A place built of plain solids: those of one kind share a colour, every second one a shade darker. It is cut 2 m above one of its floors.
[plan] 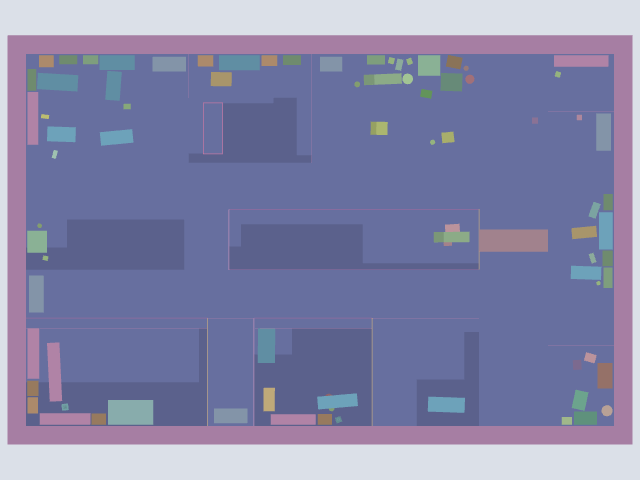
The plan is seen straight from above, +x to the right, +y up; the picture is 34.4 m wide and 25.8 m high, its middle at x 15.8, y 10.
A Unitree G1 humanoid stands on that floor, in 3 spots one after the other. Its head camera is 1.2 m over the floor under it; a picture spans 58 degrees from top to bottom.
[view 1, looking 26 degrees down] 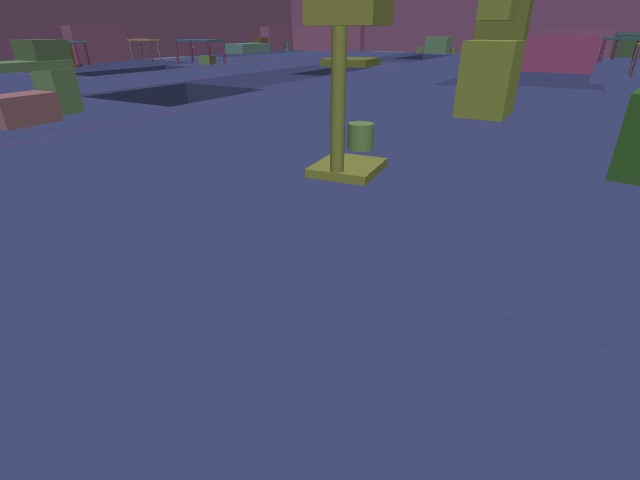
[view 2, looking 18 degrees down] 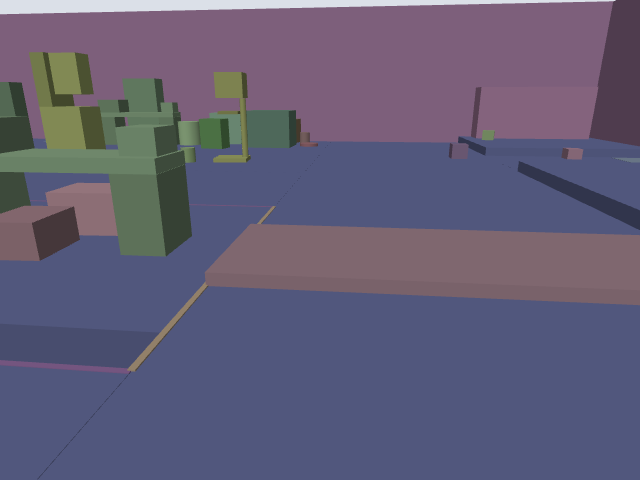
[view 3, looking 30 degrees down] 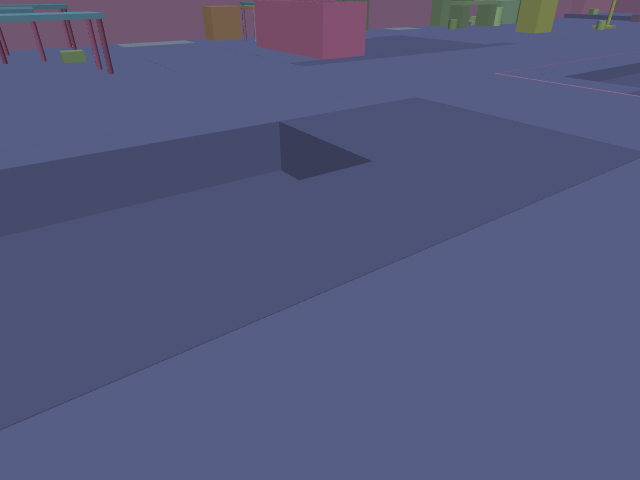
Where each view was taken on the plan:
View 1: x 26.20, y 17.25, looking -150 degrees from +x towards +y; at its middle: floor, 2.74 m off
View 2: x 25.40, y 6.78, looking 96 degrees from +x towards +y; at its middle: step_hump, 3.56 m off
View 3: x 4.18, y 7.10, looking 55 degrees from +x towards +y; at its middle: floor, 2.40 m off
